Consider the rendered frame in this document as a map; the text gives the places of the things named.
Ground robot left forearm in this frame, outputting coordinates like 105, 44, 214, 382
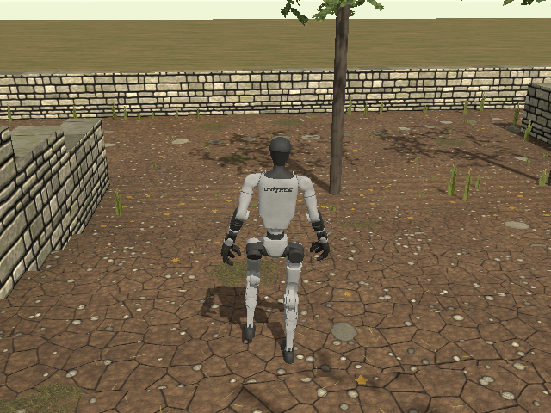
224, 208, 244, 246

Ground robot left shin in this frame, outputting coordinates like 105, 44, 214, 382
245, 271, 257, 328

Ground robot right hand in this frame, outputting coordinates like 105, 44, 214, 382
310, 241, 330, 261

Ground robot left hand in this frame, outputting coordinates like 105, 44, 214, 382
221, 243, 241, 266

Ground robot left upper arm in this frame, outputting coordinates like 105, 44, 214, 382
235, 173, 261, 221

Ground humanoid robot head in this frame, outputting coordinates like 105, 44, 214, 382
264, 137, 294, 179

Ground robot right forearm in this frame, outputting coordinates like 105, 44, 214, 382
312, 210, 328, 243

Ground robot right upper arm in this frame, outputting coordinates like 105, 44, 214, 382
297, 175, 320, 223

